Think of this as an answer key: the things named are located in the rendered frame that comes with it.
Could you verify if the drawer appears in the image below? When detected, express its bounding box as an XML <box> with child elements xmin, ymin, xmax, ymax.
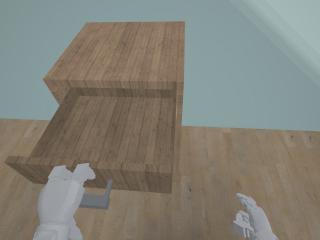
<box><xmin>4</xmin><ymin>87</ymin><xmax>177</xmax><ymax>194</ymax></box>

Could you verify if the right robot forearm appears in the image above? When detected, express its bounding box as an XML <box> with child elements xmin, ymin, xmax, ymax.
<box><xmin>253</xmin><ymin>230</ymin><xmax>279</xmax><ymax>240</ymax></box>

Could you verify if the right robot hand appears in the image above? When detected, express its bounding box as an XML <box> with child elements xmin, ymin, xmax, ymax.
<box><xmin>233</xmin><ymin>193</ymin><xmax>272</xmax><ymax>240</ymax></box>

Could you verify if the left robot hand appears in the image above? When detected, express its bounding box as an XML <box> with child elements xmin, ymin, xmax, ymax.
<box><xmin>37</xmin><ymin>163</ymin><xmax>96</xmax><ymax>240</ymax></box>

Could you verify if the handle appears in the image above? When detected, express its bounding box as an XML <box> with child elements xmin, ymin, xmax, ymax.
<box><xmin>79</xmin><ymin>179</ymin><xmax>113</xmax><ymax>210</ymax></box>

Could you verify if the left robot forearm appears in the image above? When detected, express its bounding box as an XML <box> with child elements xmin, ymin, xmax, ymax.
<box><xmin>33</xmin><ymin>223</ymin><xmax>71</xmax><ymax>240</ymax></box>

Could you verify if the cabinet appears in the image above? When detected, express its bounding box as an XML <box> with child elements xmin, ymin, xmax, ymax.
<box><xmin>43</xmin><ymin>21</ymin><xmax>185</xmax><ymax>182</ymax></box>

